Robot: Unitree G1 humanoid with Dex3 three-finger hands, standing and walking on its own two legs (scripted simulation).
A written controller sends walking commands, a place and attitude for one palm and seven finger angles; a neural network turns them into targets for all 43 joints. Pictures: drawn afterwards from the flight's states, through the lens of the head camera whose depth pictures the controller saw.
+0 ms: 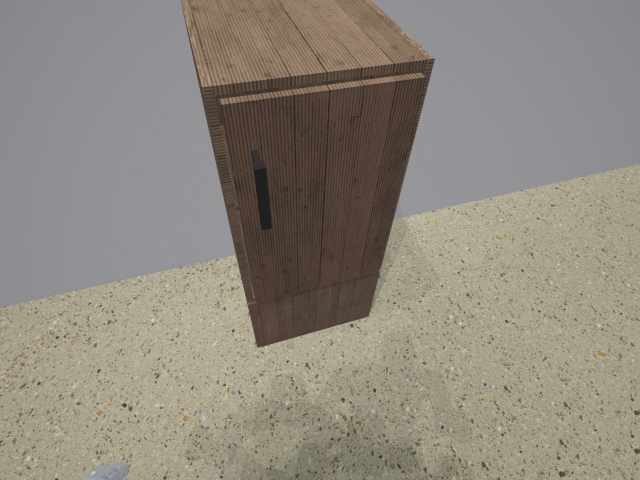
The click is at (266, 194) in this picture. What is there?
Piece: cupboard door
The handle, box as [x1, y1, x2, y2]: [251, 149, 271, 229]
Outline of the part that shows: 256,149 251,150 251,154 254,161 253,168 260,223 262,229 271,228 266,171 263,161 261,162 259,160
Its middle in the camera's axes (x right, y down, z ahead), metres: -0.11 -0.09 +0.72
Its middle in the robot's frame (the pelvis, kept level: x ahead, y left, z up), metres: +0.60 +0.15 -0.02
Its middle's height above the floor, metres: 0.74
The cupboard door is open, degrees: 0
